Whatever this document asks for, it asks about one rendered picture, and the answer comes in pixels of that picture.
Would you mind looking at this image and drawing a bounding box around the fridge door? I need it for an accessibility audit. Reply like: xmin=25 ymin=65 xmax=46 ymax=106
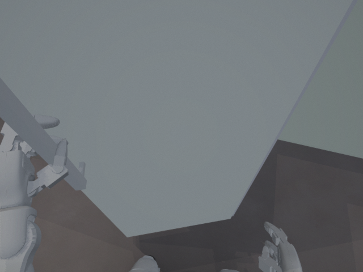
xmin=0 ymin=0 xmax=353 ymax=237

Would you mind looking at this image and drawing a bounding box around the robot right hand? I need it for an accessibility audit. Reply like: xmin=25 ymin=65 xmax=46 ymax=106
xmin=259 ymin=222 xmax=302 ymax=272

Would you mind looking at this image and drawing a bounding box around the handle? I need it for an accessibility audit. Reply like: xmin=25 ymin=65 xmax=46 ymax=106
xmin=0 ymin=78 xmax=87 ymax=190

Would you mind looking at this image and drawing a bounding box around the left robot forearm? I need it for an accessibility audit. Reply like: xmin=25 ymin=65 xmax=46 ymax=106
xmin=0 ymin=206 xmax=41 ymax=272

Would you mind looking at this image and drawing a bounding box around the robot left thigh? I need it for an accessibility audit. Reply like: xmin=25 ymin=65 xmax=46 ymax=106
xmin=129 ymin=258 xmax=160 ymax=272

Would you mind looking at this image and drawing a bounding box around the robot left hand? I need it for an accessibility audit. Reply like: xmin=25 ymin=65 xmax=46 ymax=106
xmin=0 ymin=114 xmax=69 ymax=209

